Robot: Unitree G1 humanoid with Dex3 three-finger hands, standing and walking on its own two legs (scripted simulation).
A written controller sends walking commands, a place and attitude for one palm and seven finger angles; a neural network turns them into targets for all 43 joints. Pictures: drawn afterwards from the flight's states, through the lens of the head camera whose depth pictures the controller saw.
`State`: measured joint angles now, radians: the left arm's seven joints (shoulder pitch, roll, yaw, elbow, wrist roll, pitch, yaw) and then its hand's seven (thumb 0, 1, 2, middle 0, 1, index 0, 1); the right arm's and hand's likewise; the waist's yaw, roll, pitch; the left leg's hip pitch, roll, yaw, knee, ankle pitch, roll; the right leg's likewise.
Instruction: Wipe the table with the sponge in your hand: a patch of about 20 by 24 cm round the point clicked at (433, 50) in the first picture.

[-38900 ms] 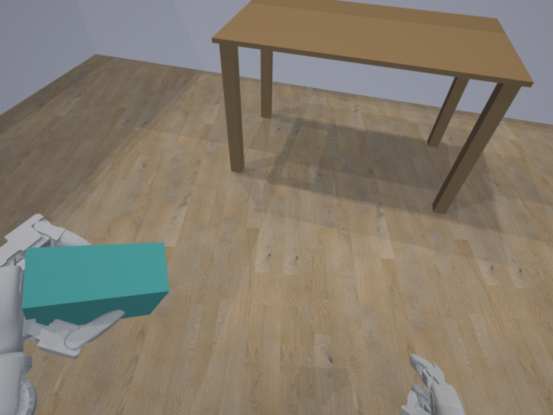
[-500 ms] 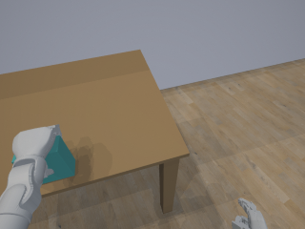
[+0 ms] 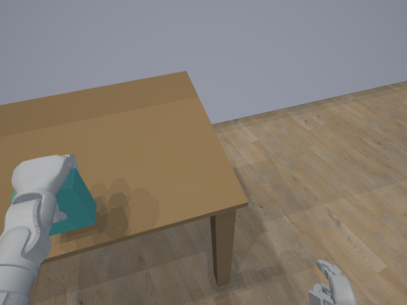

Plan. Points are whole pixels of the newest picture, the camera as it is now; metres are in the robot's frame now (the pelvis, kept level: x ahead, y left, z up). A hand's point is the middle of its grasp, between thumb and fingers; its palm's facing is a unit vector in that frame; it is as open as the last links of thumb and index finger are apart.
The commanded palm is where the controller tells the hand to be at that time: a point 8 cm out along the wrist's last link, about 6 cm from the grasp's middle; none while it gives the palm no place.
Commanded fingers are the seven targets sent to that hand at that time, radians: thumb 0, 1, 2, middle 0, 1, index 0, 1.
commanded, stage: lift the sponge slowly off the table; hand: left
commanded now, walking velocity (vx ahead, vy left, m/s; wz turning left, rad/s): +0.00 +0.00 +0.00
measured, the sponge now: (63, 209) +0.27 +0.35 +0.03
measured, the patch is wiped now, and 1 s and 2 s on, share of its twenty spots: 0.95 0.95 0.95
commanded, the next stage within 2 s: bring the sponge back beside the body in 1.04 s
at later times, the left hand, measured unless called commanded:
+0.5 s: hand (49, 175) +0.29 +0.34 +0.12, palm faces -0.01 +0.01 -1.00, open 10.0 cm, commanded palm +0.27 +0.34 +0.18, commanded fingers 0.00 0.10 1.30 -1.20 -1.60 -1.20 -1.60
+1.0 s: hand (36, 168) +0.28 +0.34 +0.15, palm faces +0.01 +0.01 -1.00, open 10.0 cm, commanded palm +0.26 +0.34 +0.21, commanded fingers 0.00 0.10 1.30 -1.20 -1.60 -1.20 -1.60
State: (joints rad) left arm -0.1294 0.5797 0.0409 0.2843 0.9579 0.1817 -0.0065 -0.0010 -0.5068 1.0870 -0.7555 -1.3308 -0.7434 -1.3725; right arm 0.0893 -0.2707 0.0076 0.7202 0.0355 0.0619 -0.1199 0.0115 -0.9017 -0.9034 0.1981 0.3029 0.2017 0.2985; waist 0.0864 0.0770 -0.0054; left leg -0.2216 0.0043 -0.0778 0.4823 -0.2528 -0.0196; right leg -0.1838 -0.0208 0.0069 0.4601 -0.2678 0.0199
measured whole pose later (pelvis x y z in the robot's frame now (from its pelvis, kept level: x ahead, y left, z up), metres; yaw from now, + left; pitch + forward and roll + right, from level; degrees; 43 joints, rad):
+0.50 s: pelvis +0.01 +0.00 +0.00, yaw +0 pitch -1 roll +0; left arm -0.13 0.61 0.06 0.16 0.91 0.23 -0.07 0.00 -0.51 1.09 -0.75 -1.33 -0.74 -1.37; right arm 0.08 -0.27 0.02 0.70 0.04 0.08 -0.11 0.01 -0.90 -0.90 0.20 0.30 0.20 0.30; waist 0.09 0.09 -0.01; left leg -0.19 0.00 -0.07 0.45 -0.25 -0.01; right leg -0.15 -0.03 0.01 0.43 -0.26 0.03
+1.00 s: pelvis +0.00 +0.00 +0.00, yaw +1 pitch -2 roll +0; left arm -0.19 0.65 0.04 0.09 0.89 0.31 -0.15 0.00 -0.51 1.09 -0.76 -1.33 -0.74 -1.37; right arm 0.05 -0.27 0.05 0.68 0.05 0.09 -0.10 0.01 -0.90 -0.90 0.20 0.30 0.20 0.30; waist 0.11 0.10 0.00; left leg -0.17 0.00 -0.09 0.43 -0.22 -0.02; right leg -0.13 -0.03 0.00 0.40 -0.24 0.02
